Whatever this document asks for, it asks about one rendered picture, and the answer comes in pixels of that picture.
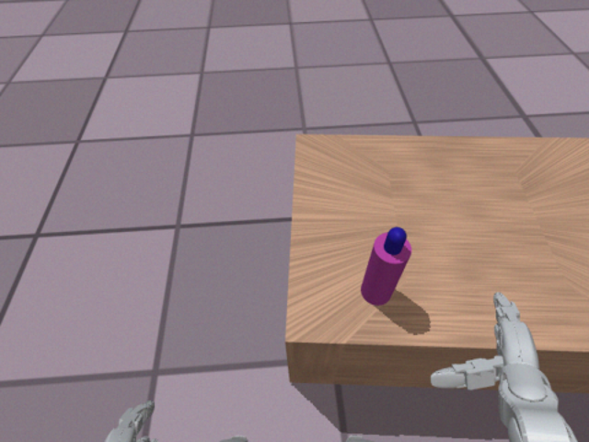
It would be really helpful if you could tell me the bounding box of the bottle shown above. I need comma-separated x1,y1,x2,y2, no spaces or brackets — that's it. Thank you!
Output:
361,227,411,306

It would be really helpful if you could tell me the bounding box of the right robot hand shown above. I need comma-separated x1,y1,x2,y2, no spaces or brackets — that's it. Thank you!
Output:
431,292,539,390

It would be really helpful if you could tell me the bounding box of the right robot arm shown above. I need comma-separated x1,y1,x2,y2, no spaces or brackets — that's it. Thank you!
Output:
499,364,578,442

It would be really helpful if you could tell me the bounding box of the left robot hand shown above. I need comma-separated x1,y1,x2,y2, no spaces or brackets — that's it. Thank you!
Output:
105,401,158,442

